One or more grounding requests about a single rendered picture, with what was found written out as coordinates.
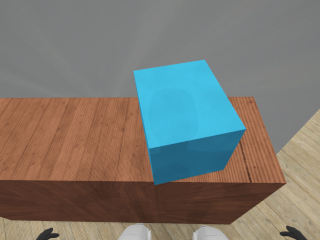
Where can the robot thigh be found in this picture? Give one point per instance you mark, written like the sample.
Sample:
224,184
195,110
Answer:
208,233
136,232

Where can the pedestal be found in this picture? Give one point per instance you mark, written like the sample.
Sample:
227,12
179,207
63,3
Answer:
85,159

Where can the left robot hand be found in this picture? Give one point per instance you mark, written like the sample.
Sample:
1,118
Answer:
47,234

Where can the carton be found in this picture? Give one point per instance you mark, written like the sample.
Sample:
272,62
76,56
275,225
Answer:
190,126

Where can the right robot hand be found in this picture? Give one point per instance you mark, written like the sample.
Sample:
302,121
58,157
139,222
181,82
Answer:
293,233

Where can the right robot thigh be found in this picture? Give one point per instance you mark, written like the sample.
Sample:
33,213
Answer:
208,233

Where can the left robot thigh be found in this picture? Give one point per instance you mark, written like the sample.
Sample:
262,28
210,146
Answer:
136,232

